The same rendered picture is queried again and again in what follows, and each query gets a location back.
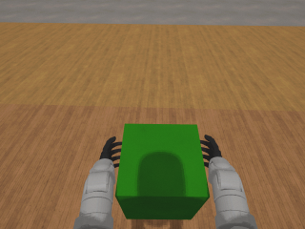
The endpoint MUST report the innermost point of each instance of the right robot forearm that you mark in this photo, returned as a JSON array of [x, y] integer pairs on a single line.
[[232, 210]]

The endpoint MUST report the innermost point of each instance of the left robot forearm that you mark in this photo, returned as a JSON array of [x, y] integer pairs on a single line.
[[97, 198]]

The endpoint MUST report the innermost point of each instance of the right robot hand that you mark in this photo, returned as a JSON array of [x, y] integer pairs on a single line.
[[212, 150]]

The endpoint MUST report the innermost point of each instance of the left robot hand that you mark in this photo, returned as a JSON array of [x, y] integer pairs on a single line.
[[107, 151]]

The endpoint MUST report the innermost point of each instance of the carton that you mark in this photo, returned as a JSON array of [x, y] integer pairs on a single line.
[[161, 173]]

